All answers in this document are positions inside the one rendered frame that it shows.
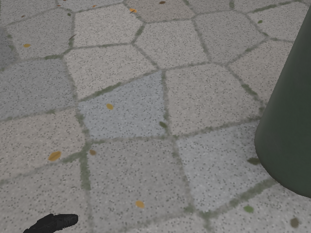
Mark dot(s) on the left robot hand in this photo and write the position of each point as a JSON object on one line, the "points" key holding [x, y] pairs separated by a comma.
{"points": [[51, 223]]}

